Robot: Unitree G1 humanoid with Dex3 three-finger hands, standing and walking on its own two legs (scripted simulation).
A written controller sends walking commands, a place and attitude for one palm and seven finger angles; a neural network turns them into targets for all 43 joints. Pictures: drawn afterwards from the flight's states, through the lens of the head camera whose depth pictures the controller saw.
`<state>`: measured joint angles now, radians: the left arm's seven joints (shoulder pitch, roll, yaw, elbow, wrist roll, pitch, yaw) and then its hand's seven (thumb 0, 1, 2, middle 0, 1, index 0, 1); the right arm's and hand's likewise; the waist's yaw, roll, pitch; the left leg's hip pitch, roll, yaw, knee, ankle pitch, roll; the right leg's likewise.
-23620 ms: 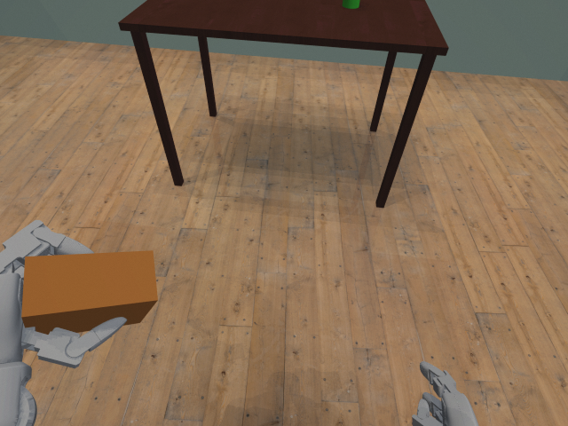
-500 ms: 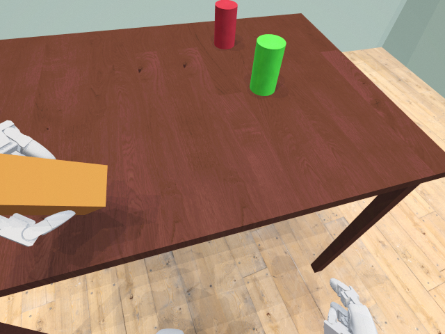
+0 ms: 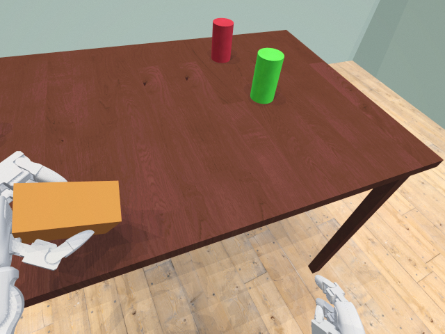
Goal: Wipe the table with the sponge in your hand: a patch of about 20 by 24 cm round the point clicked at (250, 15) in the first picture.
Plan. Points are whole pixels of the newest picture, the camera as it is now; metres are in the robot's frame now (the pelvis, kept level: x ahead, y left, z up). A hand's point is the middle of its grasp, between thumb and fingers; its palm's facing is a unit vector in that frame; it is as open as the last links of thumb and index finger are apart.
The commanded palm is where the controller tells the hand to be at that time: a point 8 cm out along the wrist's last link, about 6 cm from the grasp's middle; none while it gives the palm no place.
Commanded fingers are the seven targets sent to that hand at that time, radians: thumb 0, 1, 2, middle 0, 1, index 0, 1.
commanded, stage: come to a stop and stand still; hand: left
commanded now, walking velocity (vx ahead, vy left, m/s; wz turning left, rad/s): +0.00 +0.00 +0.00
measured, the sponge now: (82, 211) +0.24 +0.22 +0.15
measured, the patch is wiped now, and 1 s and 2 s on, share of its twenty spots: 0.00 0.00 0.00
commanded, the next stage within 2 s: look again from close up in 0.40 s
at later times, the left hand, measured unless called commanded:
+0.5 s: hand (47, 205) +0.23 +0.26 +0.16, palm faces +0.38 -0.85 -0.37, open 9.8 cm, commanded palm +0.17 +0.30 +0.18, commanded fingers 0.00 0.10 1.30 -1.20 -1.60 -1.20 -1.60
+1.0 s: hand (67, 204) +0.24 +0.24 +0.16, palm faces +0.38 -0.84 -0.38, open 9.8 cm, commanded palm +0.18 +0.27 +0.18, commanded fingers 0.00 0.10 1.30 -1.20 -1.60 -1.20 -1.60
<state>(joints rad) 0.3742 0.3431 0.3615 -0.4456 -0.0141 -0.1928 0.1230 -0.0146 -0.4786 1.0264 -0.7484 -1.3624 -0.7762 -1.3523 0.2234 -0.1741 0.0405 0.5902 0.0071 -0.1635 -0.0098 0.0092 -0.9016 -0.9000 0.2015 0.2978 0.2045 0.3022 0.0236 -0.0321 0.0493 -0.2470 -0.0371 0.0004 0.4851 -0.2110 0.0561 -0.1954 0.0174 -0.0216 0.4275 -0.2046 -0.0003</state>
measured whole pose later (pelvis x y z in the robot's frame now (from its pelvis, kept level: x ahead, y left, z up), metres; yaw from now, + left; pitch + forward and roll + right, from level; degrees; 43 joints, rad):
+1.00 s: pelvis +0.02 -0.01 +0.00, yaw +0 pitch -1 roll -1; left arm 0.44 0.36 0.34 -0.46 -0.04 -0.17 0.12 -0.01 -0.48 1.03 -0.75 -1.36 -0.78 -1.35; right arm 0.19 -0.20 0.02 0.58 0.02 -0.11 -0.03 0.01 -0.90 -0.90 0.20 0.30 0.20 0.30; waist 0.02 -0.01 0.05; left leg -0.21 -0.03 -0.01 0.43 -0.22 0.04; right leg -0.15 0.02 -0.03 0.37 -0.21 -0.01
